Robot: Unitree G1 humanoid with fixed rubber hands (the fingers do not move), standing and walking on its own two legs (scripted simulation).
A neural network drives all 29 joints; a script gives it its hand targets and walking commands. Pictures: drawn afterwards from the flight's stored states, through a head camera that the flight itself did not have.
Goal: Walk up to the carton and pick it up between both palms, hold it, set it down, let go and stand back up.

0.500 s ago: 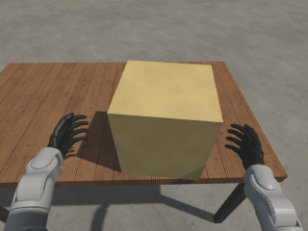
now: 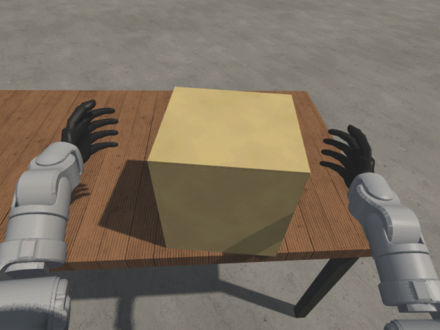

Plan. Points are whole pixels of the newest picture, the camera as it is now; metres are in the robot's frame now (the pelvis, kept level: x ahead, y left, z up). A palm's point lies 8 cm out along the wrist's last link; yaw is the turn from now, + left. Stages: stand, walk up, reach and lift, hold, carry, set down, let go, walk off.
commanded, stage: reach and lift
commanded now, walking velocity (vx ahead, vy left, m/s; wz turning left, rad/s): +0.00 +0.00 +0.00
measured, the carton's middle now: (226, 174) +0.45 -0.02 +0.04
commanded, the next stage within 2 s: none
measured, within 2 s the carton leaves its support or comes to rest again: neither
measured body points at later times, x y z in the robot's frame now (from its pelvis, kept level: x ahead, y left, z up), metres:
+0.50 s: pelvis +0.00 +0.00 +0.00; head +0.01 +0.02 +0.45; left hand +0.46 +0.24 +0.23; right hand +0.41 -0.24 +0.21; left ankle +0.00 +0.10 -0.75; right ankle +0.01 -0.14 -0.75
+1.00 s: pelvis +0.00 -0.01 +0.00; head +0.02 +0.03 +0.45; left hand +0.48 +0.25 +0.23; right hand +0.45 -0.22 +0.21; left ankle +0.00 +0.10 -0.75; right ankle +0.01 -0.14 -0.75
